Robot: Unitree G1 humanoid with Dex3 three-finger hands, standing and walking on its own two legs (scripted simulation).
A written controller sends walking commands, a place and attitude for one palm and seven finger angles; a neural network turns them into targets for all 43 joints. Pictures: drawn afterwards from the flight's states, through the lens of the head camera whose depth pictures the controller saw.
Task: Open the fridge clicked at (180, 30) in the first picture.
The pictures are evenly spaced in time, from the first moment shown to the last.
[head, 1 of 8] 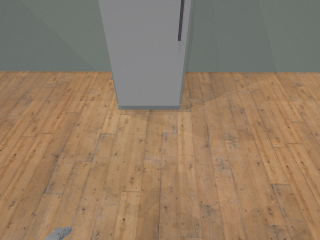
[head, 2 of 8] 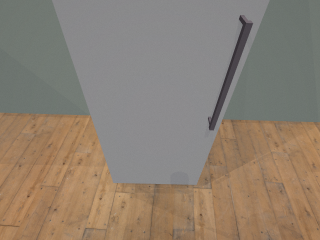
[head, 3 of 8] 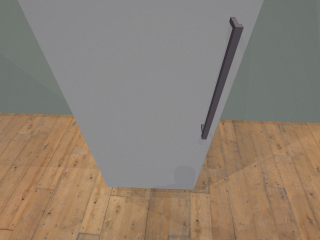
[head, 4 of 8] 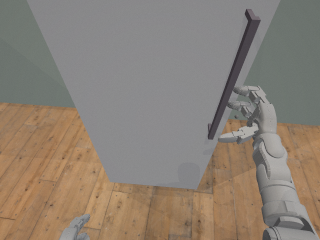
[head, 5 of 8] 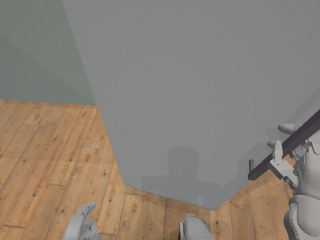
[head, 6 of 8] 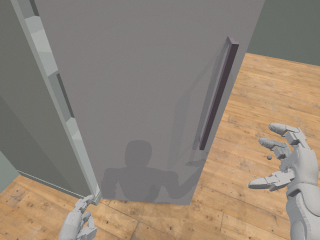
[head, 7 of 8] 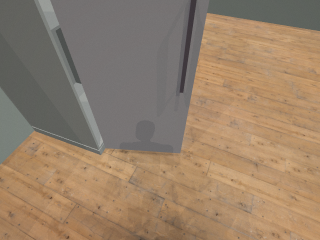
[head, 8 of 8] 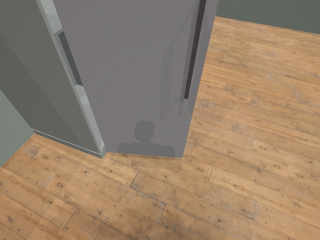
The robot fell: no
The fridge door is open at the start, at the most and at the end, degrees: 0 76 73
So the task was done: yes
